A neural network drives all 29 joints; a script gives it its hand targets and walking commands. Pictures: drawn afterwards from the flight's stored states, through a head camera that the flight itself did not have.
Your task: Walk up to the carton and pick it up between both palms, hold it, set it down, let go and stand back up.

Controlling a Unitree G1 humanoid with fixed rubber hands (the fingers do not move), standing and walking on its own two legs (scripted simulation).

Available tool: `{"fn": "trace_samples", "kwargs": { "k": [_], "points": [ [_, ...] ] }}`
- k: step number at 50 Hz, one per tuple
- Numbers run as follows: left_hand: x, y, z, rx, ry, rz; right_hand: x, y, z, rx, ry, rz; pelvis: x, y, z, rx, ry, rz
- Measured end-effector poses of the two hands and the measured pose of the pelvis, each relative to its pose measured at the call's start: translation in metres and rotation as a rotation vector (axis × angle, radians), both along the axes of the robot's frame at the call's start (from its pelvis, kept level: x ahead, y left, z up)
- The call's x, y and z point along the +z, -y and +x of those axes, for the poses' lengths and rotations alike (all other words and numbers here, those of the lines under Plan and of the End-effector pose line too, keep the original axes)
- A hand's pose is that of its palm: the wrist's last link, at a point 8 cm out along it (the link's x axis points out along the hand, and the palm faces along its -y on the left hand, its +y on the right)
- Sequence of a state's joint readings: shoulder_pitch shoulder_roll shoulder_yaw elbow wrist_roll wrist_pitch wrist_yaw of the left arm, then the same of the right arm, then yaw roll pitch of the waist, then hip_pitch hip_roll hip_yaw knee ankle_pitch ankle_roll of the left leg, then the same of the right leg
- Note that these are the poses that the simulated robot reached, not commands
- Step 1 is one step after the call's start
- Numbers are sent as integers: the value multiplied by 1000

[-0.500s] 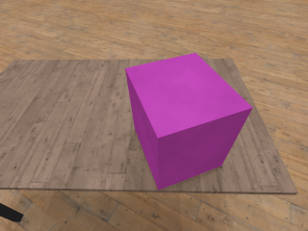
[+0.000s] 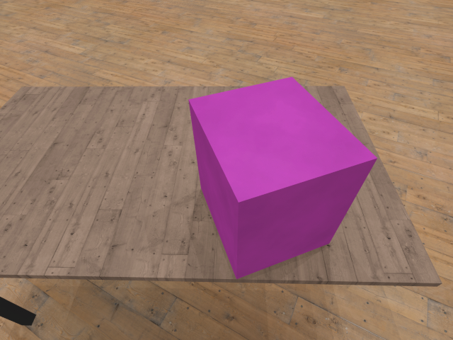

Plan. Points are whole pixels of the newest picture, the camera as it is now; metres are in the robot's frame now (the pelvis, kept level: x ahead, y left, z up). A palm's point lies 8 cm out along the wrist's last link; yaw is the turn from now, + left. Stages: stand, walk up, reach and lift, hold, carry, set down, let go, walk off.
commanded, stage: stand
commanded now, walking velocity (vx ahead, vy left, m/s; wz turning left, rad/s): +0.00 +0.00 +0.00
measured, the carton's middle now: (264, 177) +0.45 -0.05 +0.02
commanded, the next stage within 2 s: walk up in 0.18 s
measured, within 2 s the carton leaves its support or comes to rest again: neither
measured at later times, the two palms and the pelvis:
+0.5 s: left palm out of the picture -0.01 +0.21 -0.16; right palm out of the picture -0.03 -0.22 -0.15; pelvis +0.00 -0.01 -0.01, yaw -1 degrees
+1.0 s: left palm out of the picture +0.11 +0.13 -0.15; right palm out of the picture +0.09 -0.38 -0.14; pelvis +0.04 -0.11 -0.03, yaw +1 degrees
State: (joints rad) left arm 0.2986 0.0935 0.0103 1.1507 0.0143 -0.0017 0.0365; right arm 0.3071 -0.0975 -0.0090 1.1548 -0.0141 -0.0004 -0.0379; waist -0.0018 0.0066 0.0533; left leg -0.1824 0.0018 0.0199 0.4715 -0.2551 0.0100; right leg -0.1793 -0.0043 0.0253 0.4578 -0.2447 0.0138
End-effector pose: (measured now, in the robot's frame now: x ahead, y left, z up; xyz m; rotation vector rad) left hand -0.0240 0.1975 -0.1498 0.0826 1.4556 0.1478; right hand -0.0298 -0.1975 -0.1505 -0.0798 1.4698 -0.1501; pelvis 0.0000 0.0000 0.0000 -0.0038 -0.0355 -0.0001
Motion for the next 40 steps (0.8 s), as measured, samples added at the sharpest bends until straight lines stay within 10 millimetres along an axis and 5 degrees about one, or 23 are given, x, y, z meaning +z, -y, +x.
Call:
{"fn": "trace_samples", "kwargs": {
  "k": [21, 26, 33, 36, 40],
  "points": [
    [-1, -8, 6, 4, 7, 7, 0, -2, 10, -3, 41, -20, -2, -3, 4, -5, -8, 7],
    [-6, -19, 24, -56, 8, 51, 8, 33, 0, -29, 62, -130, -7, 16, 5, -22, -9, 4],
    [0, -7, 86, -102, 151, 116, 14, 107, -12, -26, 20, -207, -14, 59, 14, -44, -1, 15],
    [1, 12, 109, -117, 226, 147, -2, 141, -3, -26, 28, -195, -26, 82, 21, -44, 8, 14],
    [3, 39, 113, -105, 252, 159, -16, 174, 28, -9, 69, -189, -33, 99, 26, -39, 23, -12]
  ]
}}
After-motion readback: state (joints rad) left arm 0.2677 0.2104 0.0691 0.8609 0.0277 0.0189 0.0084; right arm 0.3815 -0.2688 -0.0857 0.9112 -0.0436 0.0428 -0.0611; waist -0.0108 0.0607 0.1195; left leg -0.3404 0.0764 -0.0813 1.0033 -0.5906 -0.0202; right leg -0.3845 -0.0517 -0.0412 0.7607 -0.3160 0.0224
